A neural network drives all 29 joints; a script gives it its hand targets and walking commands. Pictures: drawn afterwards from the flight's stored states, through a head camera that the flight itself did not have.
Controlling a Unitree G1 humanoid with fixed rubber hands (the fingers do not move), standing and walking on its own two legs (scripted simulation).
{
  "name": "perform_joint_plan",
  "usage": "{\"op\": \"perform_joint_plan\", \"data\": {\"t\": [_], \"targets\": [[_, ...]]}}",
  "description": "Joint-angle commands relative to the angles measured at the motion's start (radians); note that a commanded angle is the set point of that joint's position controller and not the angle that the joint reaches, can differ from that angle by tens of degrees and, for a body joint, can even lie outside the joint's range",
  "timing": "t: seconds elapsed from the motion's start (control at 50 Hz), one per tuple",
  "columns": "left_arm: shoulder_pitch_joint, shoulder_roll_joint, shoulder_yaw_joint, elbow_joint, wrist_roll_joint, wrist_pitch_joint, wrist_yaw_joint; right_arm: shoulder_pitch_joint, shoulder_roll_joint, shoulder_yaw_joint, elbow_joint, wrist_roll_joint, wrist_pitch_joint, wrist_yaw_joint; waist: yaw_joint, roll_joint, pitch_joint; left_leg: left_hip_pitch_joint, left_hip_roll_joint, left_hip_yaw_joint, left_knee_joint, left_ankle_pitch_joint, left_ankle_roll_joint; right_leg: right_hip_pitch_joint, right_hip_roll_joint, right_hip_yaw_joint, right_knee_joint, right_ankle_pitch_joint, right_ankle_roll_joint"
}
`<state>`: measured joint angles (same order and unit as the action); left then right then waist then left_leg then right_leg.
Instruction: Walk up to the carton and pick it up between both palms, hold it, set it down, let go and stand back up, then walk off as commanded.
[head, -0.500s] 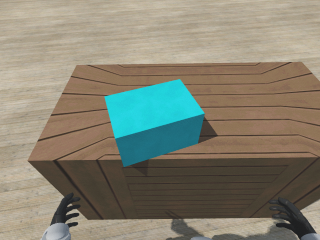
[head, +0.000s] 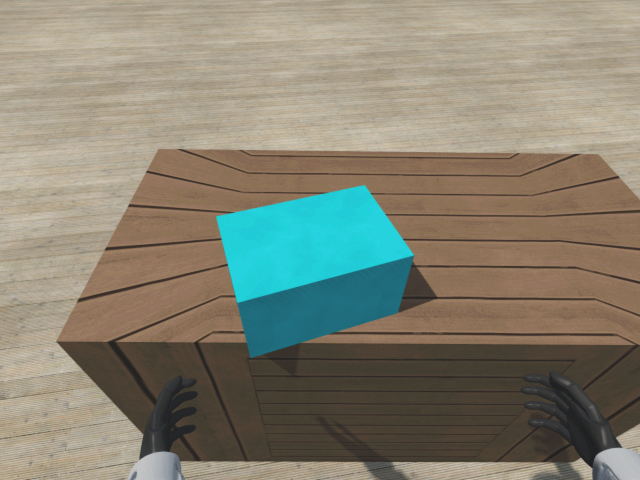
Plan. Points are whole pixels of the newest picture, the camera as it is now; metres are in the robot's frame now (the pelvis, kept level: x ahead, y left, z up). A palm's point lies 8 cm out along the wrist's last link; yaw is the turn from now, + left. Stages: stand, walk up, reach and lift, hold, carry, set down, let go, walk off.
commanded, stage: reach and lift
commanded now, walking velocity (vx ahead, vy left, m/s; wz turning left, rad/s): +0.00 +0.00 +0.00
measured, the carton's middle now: (310, 266) +0.45 +0.02 -0.01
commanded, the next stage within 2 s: none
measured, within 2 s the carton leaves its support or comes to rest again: neither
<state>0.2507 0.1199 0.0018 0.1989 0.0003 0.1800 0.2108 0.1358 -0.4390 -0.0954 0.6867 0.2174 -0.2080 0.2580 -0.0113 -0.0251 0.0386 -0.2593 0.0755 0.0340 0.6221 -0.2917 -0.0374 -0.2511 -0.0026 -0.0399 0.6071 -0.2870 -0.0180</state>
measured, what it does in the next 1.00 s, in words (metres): stands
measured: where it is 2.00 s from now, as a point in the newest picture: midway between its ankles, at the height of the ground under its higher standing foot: outside the picture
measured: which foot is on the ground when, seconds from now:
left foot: down 0.00-1.00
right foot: down 0.00-1.00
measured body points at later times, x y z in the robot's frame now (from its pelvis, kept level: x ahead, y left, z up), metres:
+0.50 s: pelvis +0.01 -0.01 +0.00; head +0.01 +0.00 +0.45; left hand +0.22 +0.18 +0.02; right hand +0.23 -0.31 +0.01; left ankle +0.03 +0.14 -0.73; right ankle +0.03 -0.11 -0.73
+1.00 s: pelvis +0.02 -0.01 +0.01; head +0.02 +0.00 +0.46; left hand +0.27 +0.18 +0.04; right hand +0.30 -0.29 +0.04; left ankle +0.03 +0.14 -0.73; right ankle +0.03 -0.11 -0.73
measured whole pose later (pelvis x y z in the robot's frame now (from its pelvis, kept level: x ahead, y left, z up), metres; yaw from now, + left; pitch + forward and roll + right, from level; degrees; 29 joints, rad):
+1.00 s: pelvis +0.02 -0.01 +0.01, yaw +0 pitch -1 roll -1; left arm 0.16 0.02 -0.02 0.00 0.00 0.16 0.27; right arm -0.09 -0.52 0.00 0.63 0.42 -0.21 0.31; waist 0.01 0.01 0.01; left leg -0.26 0.08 0.03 0.53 -0.26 -0.05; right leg -0.25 0.01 -0.04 0.51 -0.26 -0.02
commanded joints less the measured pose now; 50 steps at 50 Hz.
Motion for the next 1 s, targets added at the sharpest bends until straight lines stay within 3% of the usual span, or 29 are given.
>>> {"op": "perform_joint_plan", "data": {"t": [0.0, 0.06, 0.08, 0.14, 0.16, 0.22, 0.24, 0.28, 0.32, 0.34, 0.38, 0.4, 0.42, 0.44, 0.46, 0.52, 0.56, 0.58, 0.6, 0.62, 0.64, 0.66, 0.72, 0.74, 0.78, 0.82, 0.9, 0.96, 0.98], "targets": [[-0.019, 0.011, -0.013, -0.289, 0.007, -0.075, 0.031, -0.084, -0.327, -0.052, -0.192, 0.089, -0.052, 0.030, 0.054, -0.018, -0.135, 0.176, -0.061, -0.028, -0.263, 0.043, 0.002, -0.110, 0.049, 0.018, -0.226, 0.108, -0.052], [-0.013, 0.018, -0.017, -0.323, 0.001, -0.085, 0.032, -0.076, -0.341, -0.037, -0.146, 0.106, -0.067, 0.028, 0.031, 0.003, -0.146, 0.193, -0.078, -0.016, -0.241, 0.119, -0.002, -0.088, 0.054, 0.025, -0.237, 0.153, -0.050], [0.017, -0.001, -0.022, -0.353, -0.005, -0.101, 0.037, -0.055, -0.328, -0.031, -0.188, 0.120, -0.081, 0.034, 0.052, -0.009, -0.159, 0.199, -0.072, -0.027, -0.240, 0.140, -0.002, -0.082, 0.057, 0.022, -0.236, 0.165, -0.053], [0.014, 0.014, -0.020, -0.355, -0.013, -0.123, 0.031, -0.061, -0.326, -0.023, -0.219, 0.128, -0.109, 0.029, 0.042, -0.042, -0.205, 0.190, -0.082, -0.014, -0.216, 0.177, 0.013, -0.055, 0.054, 0.036, -0.234, 0.196, -0.041], [0.024, 0.002, -0.011, -0.367, -0.004, -0.135, 0.038, -0.062, -0.322, -0.007, -0.217, 0.144, -0.120, 0.031, 0.065, -0.036, -0.182, 0.184, -0.082, -0.010, -0.219, 0.196, 0.012, -0.061, 0.056, 0.034, -0.233, 0.203, -0.035], [0.000, -0.033, -0.046, -0.382, -0.017, -0.147, 0.046, -0.080, -0.349, -0.005, -0.212, 0.162, -0.128, 0.047, 0.056, -0.046, -0.165, 0.165, -0.067, -0.021, -0.228, 0.116, 0.010, -0.096, 0.060, 0.033, -0.236, 0.132, -0.050], [0.007, -0.039, -0.051, -0.386, -0.026, -0.155, 0.044, -0.092, -0.355, -0.007, -0.248, 0.160, -0.135, 0.043, 0.057, -0.078, -0.184, 0.173, -0.065, -0.021, -0.229, 0.135, 0.008, -0.073, 0.060, 0.034, -0.235, 0.156, -0.044], [0.029, -0.061, -0.056, -0.433, -0.030, -0.154, 0.052, -0.074, -0.369, -0.006, -0.230, 0.182, -0.145, 0.042, 0.043, -0.051, -0.218, 0.193, -0.067, -0.020, -0.212, 0.212, -0.003, -0.069, 0.072, 0.022, -0.229, 0.228, -0.047], [0.040, -0.053, -0.053, -0.431, -0.014, -0.168, 0.050, -0.071, -0.389, -0.002, -0.230, 0.189, -0.162, 0.047, 0.044, -0.083, -0.197, 0.188, -0.067, -0.019, -0.208, 0.230, 0.004, -0.086, 0.075, 0.020, -0.232, 0.226, -0.048], [0.052, -0.045, -0.044, -0.448, -0.011, -0.185, 0.053, -0.063, -0.362, 0.023, -0.226, 0.197, -0.173, 0.050, 0.074, -0.050, -0.230, 0.163, -0.071, -0.016, -0.195, 0.257, 0.005, -0.066, 0.072, 0.028, -0.220, 0.259, -0.045], [0.018, -0.070, -0.069, -0.448, -0.012, -0.173, 0.056, -0.107, -0.380, 0.004, -0.232, 0.220, -0.179, 0.049, 0.047, -0.039, -0.195, 0.192, -0.068, -0.030, -0.210, 0.221, -0.007, -0.077, 0.080, 0.023, -0.241, 0.205, -0.057], [0.028, -0.079, -0.085, -0.501, -0.021, -0.187, 0.065, -0.094, -0.370, 0.020, -0.246, 0.237, -0.189, 0.058, 0.068, -0.031, -0.215, 0.183, -0.061, -0.033, -0.212, 0.234, -0.005, -0.099, 0.078, 0.017, -0.227, 0.216, -0.051], [0.024, -0.091, -0.090, -0.489, -0.031, -0.185, 0.066, -0.101, -0.388, 0.016, -0.244, 0.229, -0.187, 0.061, 0.052, -0.054, -0.198, 0.183, -0.056, -0.034, -0.218, 0.195, -0.006, -0.098, 0.082, 0.027, -0.241, 0.186, -0.062], [-0.001, -0.071, -0.062, -0.457, -0.019, -0.181, 0.065, -0.142, -0.398, 0.010, -0.236, 0.240, -0.186, 0.065, 0.066, -0.052, -0.163, 0.148, -0.058, -0.033, -0.226, 0.126, 0.000, -0.111, 0.078, 0.029, -0.250, 0.122, -0.066], [-0.003, -0.096, -0.113, -0.462, -0.029, -0.170, 0.076, -0.164, -0.416, 0.002, -0.199, 0.235, -0.176, 0.070, 0.052, -0.035, -0.152, 0.148, -0.053, -0.037, -0.241, 0.090, 0.001, -0.127, 0.076, 0.021, -0.245, 0.098, -0.064], [-0.023, -0.089, -0.072, -0.435, -0.018, -0.167, 0.077, -0.169, -0.386, 0.030, -0.207, 0.249, -0.154, 0.074, 0.071, -0.081, -0.145, 0.123, -0.055, -0.023, -0.248, 0.071, 0.008, -0.116, 0.070, 0.037, -0.257, 0.082, -0.057], [-0.077, -0.073, -0.078, -0.468, -0.031, -0.150, 0.081, -0.225, -0.397, 0.005, -0.213, 0.244, -0.141, 0.077, 0.057, -0.046, -0.156, 0.124, -0.049, -0.025, -0.253, 0.060, -0.003, -0.125, 0.070, 0.030, -0.257, 0.076, -0.064], [-0.094, -0.068, -0.061, -0.480, -0.016, -0.144, 0.085, -0.234, -0.399, 0.019, -0.200, 0.254, -0.127, 0.079, 0.073, -0.021, -0.185, 0.119, -0.054, -0.033, -0.257, 0.055, -0.004, -0.105, 0.063, 0.043, -0.252, 0.079, -0.066], [-0.110, -0.077, -0.076, -0.456, -0.033, -0.136, 0.081, -0.260, -0.385, 0.013, -0.219, 0.244, -0.128, 0.071, 0.055, -0.045, -0.184, 0.123, -0.053, -0.019, -0.245, 0.056, 0.003, -0.105, 0.065, 0.042, -0.265, 0.079, -0.060], [-0.106, -0.092, -0.057, -0.404, -0.029, -0.125, 0.074, -0.272, -0.388, 0.016, -0.227, 0.243, -0.115, 0.071, 0.068, -0.086, -0.153, 0.100, -0.053, -0.018, -0.262, 0.027, 0.009, -0.115, 0.068, 0.046, -0.270, 0.043, -0.055], [-0.151, -0.080, -0.061, -0.440, -0.037, -0.124, 0.077, -0.303, -0.399, 0.015, -0.197, 0.251, -0.105, 0.073, 0.066, -0.050, -0.193, 0.107, -0.053, -0.017, -0.261, 0.049, 0.001, -0.110, 0.064, 0.047, -0.254, 0.069, -0.054], [-0.161, -0.093, -0.061, -0.408, -0.036, -0.113, 0.077, -0.320, -0.383, 0.022, -0.189, 0.247, -0.094, 0.074, 0.059, -0.080, -0.146, 0.091, -0.055, -0.014, -0.264, 0.027, 0.006, -0.111, 0.065, 0.045, -0.271, 0.042, -0.058], [-0.167, -0.070, -0.034, -0.458, -0.019, -0.090, 0.083, -0.317, -0.408, 0.010, -0.177, 0.245, -0.071, 0.068, 0.058, -0.034, -0.195, 0.135, -0.054, -0.015, -0.260, 0.108, -0.005, -0.084, 0.069, 0.041, -0.260, 0.125, -0.061], [-0.180, -0.071, -0.017, -0.471, -0.012, -0.086, 0.084, -0.350, -0.401, 0.016, -0.175, 0.259, -0.074, 0.074, 0.075, -0.051, -0.207, 0.131, -0.053, -0.019, -0.256, 0.118, -0.005, -0.079, 0.069, 0.047, -0.253, 0.139, -0.059], [-0.203, -0.090, -0.041, -0.418, -0.043, -0.070, 0.076, -0.378, -0.405, 0.008, -0.160, 0.239, -0.060, 0.074, 0.044, -0.069, -0.199, 0.123, -0.051, -0.017, -0.264, 0.109, 0.007, -0.074, 0.074, 0.042, -0.266, 0.136, -0.057], [-0.241, -0.081, -0.009, -0.411, -0.022, -0.057, 0.073, -0.409, -0.407, 0.011, -0.157, 0.245, -0.047, 0.064, 0.062, -0.060, -0.216, 0.131, -0.058, -0.014, -0.263, 0.141, 0.002, -0.056, 0.074, 0.052, -0.270, 0.158, -0.053], [-0.236, -0.075, -0.014, -0.410, -0.027, -0.041, 0.061, -0.414, -0.413, 0.000, -0.138, 0.233, -0.032, 0.058, 0.044, -0.049, -0.243, 0.175, -0.053, -0.021, -0.255, 0.223, 0.004, -0.031, 0.080, 0.043, -0.280, 0.238, -0.060], [-0.278, -0.063, 0.008, -0.426, -0.023, -0.046, 0.054, -0.440, -0.382, 0.026, -0.169, 0.247, -0.035, 0.049, 0.072, -0.007, -0.264, 0.160, -0.065, -0.014, -0.253, 0.270, -0.006, -0.017, 0.076, 0.051, -0.276, 0.272, -0.053], [-0.302, -0.053, 0.010, -0.439, -0.020, -0.042, 0.057, -0.489, -0.395, 0.021, -0.223, 0.253, -0.039, 0.046, 0.069, -0.027, -0.287, 0.173, -0.066, -0.007, -0.251, 0.272, 0.001, 0.000, 0.082, 0.057, -0.282, 0.279, -0.046]]}}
